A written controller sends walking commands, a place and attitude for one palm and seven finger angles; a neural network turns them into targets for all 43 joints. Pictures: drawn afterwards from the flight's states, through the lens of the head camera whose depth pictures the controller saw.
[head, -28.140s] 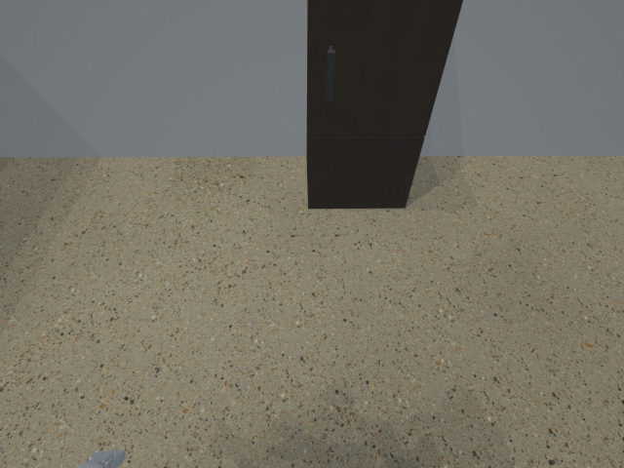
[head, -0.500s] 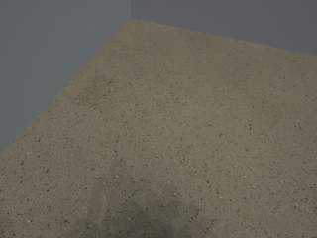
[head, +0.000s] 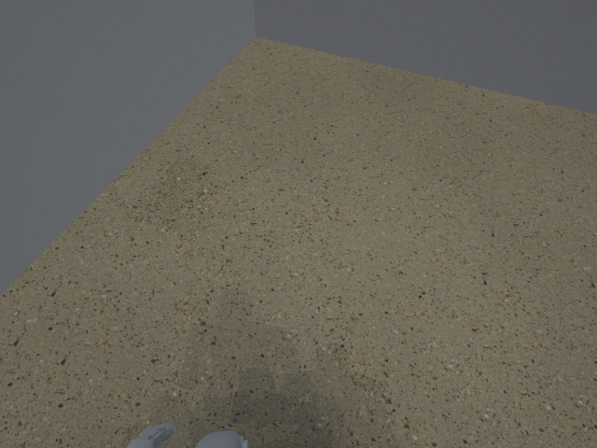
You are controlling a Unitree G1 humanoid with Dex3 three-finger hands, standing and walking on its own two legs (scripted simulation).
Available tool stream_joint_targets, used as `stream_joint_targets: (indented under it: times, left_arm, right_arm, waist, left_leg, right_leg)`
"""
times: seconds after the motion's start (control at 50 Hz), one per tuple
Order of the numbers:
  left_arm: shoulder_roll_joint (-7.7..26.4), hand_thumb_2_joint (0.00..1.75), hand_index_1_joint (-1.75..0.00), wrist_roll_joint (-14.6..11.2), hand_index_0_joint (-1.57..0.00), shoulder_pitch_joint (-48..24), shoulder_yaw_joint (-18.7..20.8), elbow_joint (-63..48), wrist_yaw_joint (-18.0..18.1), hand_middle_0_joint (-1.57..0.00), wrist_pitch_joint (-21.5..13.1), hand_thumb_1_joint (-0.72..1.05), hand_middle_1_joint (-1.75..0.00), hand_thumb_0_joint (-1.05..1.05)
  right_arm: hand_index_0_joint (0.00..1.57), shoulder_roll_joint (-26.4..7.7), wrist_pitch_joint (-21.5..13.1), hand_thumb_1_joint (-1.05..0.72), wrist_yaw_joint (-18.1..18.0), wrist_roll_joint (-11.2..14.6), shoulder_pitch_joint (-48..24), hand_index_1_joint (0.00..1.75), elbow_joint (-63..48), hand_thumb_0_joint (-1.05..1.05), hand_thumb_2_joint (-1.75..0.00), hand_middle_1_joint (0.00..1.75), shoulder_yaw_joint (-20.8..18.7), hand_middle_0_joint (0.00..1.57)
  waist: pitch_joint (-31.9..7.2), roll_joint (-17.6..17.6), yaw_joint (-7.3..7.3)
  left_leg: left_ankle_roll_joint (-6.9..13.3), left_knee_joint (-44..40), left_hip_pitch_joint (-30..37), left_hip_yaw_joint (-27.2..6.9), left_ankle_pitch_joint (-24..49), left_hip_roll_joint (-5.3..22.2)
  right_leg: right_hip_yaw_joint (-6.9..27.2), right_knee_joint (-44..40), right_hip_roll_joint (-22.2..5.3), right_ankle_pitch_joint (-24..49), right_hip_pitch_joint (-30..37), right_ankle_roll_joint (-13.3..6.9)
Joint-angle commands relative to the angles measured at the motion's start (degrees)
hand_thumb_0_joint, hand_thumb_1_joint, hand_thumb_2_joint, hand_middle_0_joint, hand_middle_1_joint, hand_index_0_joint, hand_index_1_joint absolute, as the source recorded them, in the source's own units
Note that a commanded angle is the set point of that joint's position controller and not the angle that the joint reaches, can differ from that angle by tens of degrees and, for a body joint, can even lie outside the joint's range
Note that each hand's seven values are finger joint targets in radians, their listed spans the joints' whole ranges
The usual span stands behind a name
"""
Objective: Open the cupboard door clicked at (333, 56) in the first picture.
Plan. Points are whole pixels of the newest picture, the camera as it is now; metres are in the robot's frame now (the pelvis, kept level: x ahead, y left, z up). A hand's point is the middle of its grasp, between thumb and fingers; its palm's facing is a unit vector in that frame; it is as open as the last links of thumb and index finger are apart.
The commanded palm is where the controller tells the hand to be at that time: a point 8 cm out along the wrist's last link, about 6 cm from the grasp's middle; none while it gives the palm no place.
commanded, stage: turn to face it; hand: left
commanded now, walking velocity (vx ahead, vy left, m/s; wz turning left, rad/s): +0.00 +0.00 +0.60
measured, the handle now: out of the picture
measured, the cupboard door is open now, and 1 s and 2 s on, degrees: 41 41 41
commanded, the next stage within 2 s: none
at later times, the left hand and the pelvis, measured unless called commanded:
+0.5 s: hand out of the picture +0.10 +0.18 -0.15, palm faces +0.30 -0.90 -0.31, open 7.4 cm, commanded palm none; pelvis +0.07 -0.05 -0.01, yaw +18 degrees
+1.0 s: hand out of the picture +0.05 +0.16 -0.16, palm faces +0.59 -0.76 -0.28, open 7.4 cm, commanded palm none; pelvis +0.10 -0.07 -0.01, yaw +37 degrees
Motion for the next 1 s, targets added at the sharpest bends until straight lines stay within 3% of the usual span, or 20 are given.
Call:
stream_joint_targets:
  times: [0.0, 0.02, 0.06, 0.08, 0.12, 0.18, 0.28, 0.32, 0.34, 0.36, 0.38, 0.44, 0.48, 0.58, 0.66, 0.7, 0.72, 0.74, 0.84, 0.98]
  left_arm:
    - [9.49, 0.90, -0.30, -0.29, -0.20, 3.63, 2.57, -2.72, 0.48, -0.20, 0.66, 0.90, -0.30, 0.00]
    - [9.22, 0.90, -0.30, -0.55, -0.20, 3.66, 2.51, -3.11, 0.38, -0.20, 1.03, 0.90, -0.30, 0.00]
    - [5.47, 0.90, -0.30, -1.07, -0.20, 2.00, 1.40, -7.13, 0.39, -0.20, 2.17, 0.90, -0.30, 0.00]
    - [6.39, 0.90, -0.30, -0.42, -0.20, -1.41, 1.50, -9.37, 0.40, -0.20, 2.61, 0.90, -0.30, 0.00]
    - [5.97, 0.90, -0.30, -0.18, -0.20, -2.00, 1.84, -8.17, 0.38, -0.20, 2.51, 0.90, -0.30, 0.00]
    - [5.97, 0.90, -0.30, -0.63, -0.20, 0.29, 1.75, -7.27, -0.11, -0.20, 2.96, 0.90, -0.30, 0.00]
    - [6.56, 0.90, -0.30, -0.73, -0.20, 1.89, 1.51, -8.40, -0.17, -0.20, 3.39, 0.90, -0.30, 0.00]
    - [7.56, 0.90, -0.30, -0.67, -0.20, 7.25, 1.96, -7.48, -0.13, -0.20, 3.06, 0.90, -0.30, 0.00]
    - [10.07, 0.90, -0.30, -0.27, -0.20, 10.25, 2.48, -7.28, 0.09, -0.20, 2.54, 0.90, -0.30, 0.00]
    - [15.65, 0.90, -0.30, 0.64, -0.20, 11.27, 3.55, -7.62, 0.62, -0.20, 1.96, 0.90, -0.30, 0.00]
    - [18.32, 0.90, -0.30, 0.62, -0.20, 9.81, 3.42, -8.87, 0.69, -0.20, 2.14, 0.90, -0.30, 0.00]
    - [11.79, 0.90, -0.30, 0.14, -0.20, 2.79, 1.98, -10.51, 1.12, -0.20, 1.86, 0.90, -0.30, 0.00]
    - [10.85, 0.90, -0.30, 0.21, -0.20, 4.68, 1.59, -10.14, 1.00, -0.20, 1.27, 0.90, -0.30, 0.00]
    - [14.07, 0.90, -0.30, 0.36, -0.20, 11.15, 2.38, -7.73, 1.06, -0.20, 1.12, 0.90, -0.30, 0.00]
    - [15.28, 0.90, -0.30, -0.05, -0.20, 10.09, 2.98, -7.28, 0.66, -0.20, 1.35, 0.90, -0.30, 0.00]
    - [13.99, 0.90, -0.30, -0.76, -0.20, 7.83, 2.95, -8.56, 0.22, -0.20, 1.62, 0.90, -0.30, 0.00]
    - [9.89, 0.90, -0.30, -1.03, -0.20, 5.76, 1.76, -11.16, -0.22, -0.20, 1.94, 0.90, -0.30, 0.00]
    - [10.75, 0.90, -0.30, -0.28, -0.20, 1.46, 1.33, -13.48, 0.46, -0.20, 2.86, 0.90, -0.30, 0.00]
    - [9.75, 0.90, -0.30, -0.35, -0.20, 3.63, 2.01, -9.69, -0.16, -0.20, 4.11, 0.90, -0.30, 0.00]
    - [8.97, 0.90, -0.30, -0.58, -0.20, 6.22, 1.90, -10.02, -0.33, -0.20, 3.57, 0.90, -0.30, 0.00]
  right_arm:
    - [0.20, -3.82, -0.82, -0.90, 0.69, -0.66, 2.36, 0.30, -4.26, 0.00, -0.90, 0.30, -0.62, 0.20]
    - [0.20, -6.13, -1.09, -0.90, 0.75, -0.81, 4.92, 0.30, -4.11, 0.00, -0.90, 0.30, -1.23, 0.20]
    - [0.20, -16.57, -1.20, -0.90, -0.45, -1.44, 9.57, 0.30, -5.38, 0.00, -0.90, 0.30, -3.67, 0.20]
    - [0.20, -17.57, -0.96, -0.90, -1.19, -1.50, 9.85, 0.30, -5.71, 0.00, -0.90, 0.30, -3.87, 0.20]
    - [0.20, -15.32, -1.47, -0.90, -1.84, -1.34, 4.65, 0.30, -7.08, 0.00, -0.90, 0.30, -3.34, 0.20]
    - [0.20, -14.30, -1.79, -0.90, -2.00, -1.20, -0.16, 0.30, -9.06, 0.00, -0.90, 0.30, -2.84, 0.20]
    - [0.20, -16.34, -0.44, -0.90, -1.27, -1.18, -4.33, 0.30, -11.01, 0.00, -0.90, 0.30, -3.95, 0.20]
    - [0.20, -16.53, 0.24, -0.90, -0.98, -0.83, -8.27, 0.30, -12.55, 0.00, -0.90, 0.30, -4.30, 0.20]
    - [0.20, -14.97, 0.44, -0.90, -0.70, -0.35, -9.93, 0.30, -13.44, 0.00, -0.90, 0.30, -4.16, 0.20]
    - [0.20, -10.73, 0.61, -0.90, -0.18, 0.11, -9.68, 0.30, -14.88, 0.00, -0.90, 0.30, -3.64, 0.20]
    - [0.20, -11.11, 0.55, -0.90, 0.26, -0.25, -11.16, 0.30, -16.05, 0.00, -0.90, 0.30, -3.53, 0.20]
    - [0.20, -10.57, 1.81, -0.90, 0.82, -0.48, -9.71, 0.30, -13.23, 0.00, -0.90, 0.30, -3.58, 0.20]
    - [0.20, -9.20, 1.74, -0.90, 1.19, -0.30, -10.14, 0.30, -12.95, 0.00, -0.90, 0.30, -2.78, 0.20]
    - [0.20, -7.63, 1.28, -0.90, 1.50, 0.09, -14.63, 0.30, -14.05, 0.00, -0.90, 0.30, -1.39, 0.20]
    - [0.20, -9.01, 0.67, -0.90, 1.22, 0.08, -11.75, 0.30, -13.82, 0.00, -0.90, 0.30, -1.33, 0.20]
    - [0.20, -14.47, 0.14, -0.90, 0.89, -0.60, -4.43, 0.30, -12.28, 0.00, -0.90, 0.30, -2.89, 0.20]
    - [0.20, -21.17, -0.03, -0.90, 0.51, -0.90, 0.01, 0.30, -11.74, 0.00, -0.90, 0.30, -4.71, 0.20]
    - [0.20, -22.24, 0.63, -0.90, 0.34, -0.50, 3.08, 0.30, -10.76, 0.00, -0.90, 0.30, -4.61, 0.20]
    - [0.20, -17.03, -0.29, -0.90, -1.35, -0.69, -7.55, 0.30, -12.96, 0.00, -0.90, 0.30, -3.29, 0.20]
    - [0.20, -17.74, 0.65, -0.90, -0.66, -0.90, -10.52, 0.30, -13.59, 0.00, -0.90, 0.30, -4.30, 0.20]
  waist:
    - [-5.20, -3.58, 1.31]
    - [-7.32, 1.37, -0.01]
    - [-9.69, 22.95, -3.34]
    - [-8.35, 12.67, -3.31]
    - [-9.53, 16.47, -1.19]
    - [-10.59, 10.54, 1.04]
    - [-9.32, 12.02, 1.38]
    - [-8.64, 10.53, 4.11]
    - [-8.16, 5.59, 5.76]
    - [-6.76, -11.52, 6.16]
    - [-5.23, -16.35, 6.57]
    - [-2.27, -10.82, 1.89]
    - [-4.01, -11.37, 2.27]
    - [-7.45, -9.05, 5.50]
    - [-8.91, -9.35, 3.79]
    - [-12.31, 0.58, -0.75]
    - [-13.04, 19.03, -3.41]
    - [-10.78, 11.71, -4.00]
    - [-7.10, 10.89, 1.96]
    - [-6.02, 12.30, 3.57]
  left_leg:
    - [0.48, -14.98, 8.25, 1.87, 9.29, -0.55]
    - [1.35, -19.55, 14.69, -0.03, 17.75, 0.02]
    - [15.43, -28.06, 22.16, -31.78, 43.58, 21.46]
    - [17.41, -28.39, 18.90, -33.22, 34.18, 22.01]
    - [14.57, -27.01, 19.61, -28.81, 36.20, 17.13]
    - [12.09, -25.11, 19.60, -19.91, 40.57, 11.98]
    - [11.13, -25.51, 13.60, -20.59, 30.04, 9.05]
    - [8.96, -22.98, 6.76, -20.07, 20.97, 6.46]
    - [6.09, -18.51, 1.56, -17.85, 12.61, 2.47]
    - [1.25, -5.68, -9.55, -9.31, -3.69, -5.56]
    - [0.46, 9.72, -9.37, -7.50, -14.74, -6.56]
    - [-0.30, 22.98, -8.61, -8.85, -5.07, -2.11]
    - [-1.22, 16.04, -7.21, -6.20, -4.10, -2.47]
    - [-1.04, -2.71, -1.92, -1.32, -4.73, -4.09]
    - [0.64, -16.41, 7.81, 0.71, 2.70, -5.36]
    - [4.62, -24.11, 26.61, -6.67, 23.08, 1.58]
    - [14.49, -25.16, 34.61, -28.82, 47.51, 18.75]
    - [18.15, -24.16, 30.81, -28.48, 48.32, 21.93]
    - [12.37, -26.42, 18.87, -19.58, 33.95, 9.63]
    - [10.03, -24.92, 7.56, -22.36, 19.46, 5.99]
  right_leg:
    - [3.24, -1.13, -12.91, 18.53, 2.79, -2.91]
    - [1.90, 5.74, -11.33, 15.23, 0.08, -0.86]
    - [5.34, 30.18, 1.07, -26.52, -17.72, 5.21]
    - [11.69, 37.11, 1.43, -23.39, -19.47, 4.47]
    - [15.13, 41.52, 0.78, -15.91, -23.71, 4.75]
    - [14.54, 33.69, 1.65, -11.41, -19.12, 5.44]
    - [11.97, 16.44, 4.97, -9.95, -8.07, 4.79]
    - [10.50, 5.02, 6.01, -2.02, 1.23, 4.45]
    - [13.32, -4.57, 3.11, 1.27, 6.95, 3.69]
    - [30.52, -13.78, -12.37, -0.38, 11.53, -1.51]
    - [37.05, -15.95, -22.78, 3.85, 4.67, -7.83]
    - [22.24, -10.40, -14.19, 15.95, 0.06, -6.75]
    - [14.93, -7.05, -11.35, 30.52, 5.68, -5.31]
    - [12.45, -2.40, -13.20, 43.95, 15.44, -5.66]
    - [8.74, 3.37, -13.11, 42.90, 12.73, -3.36]
    - [4.55, 16.81, -10.31, 26.89, -2.47, 1.69]
    - [3.77, 30.52, -1.50, -16.97, -19.73, 6.13]
    - [11.03, 36.17, -0.85, -22.92, -22.04, 5.36]
    - [14.83, 35.16, 0.72, -10.04, -18.03, 5.71]
    - [11.26, 10.36, 5.80, -5.55, -1.25, 4.53]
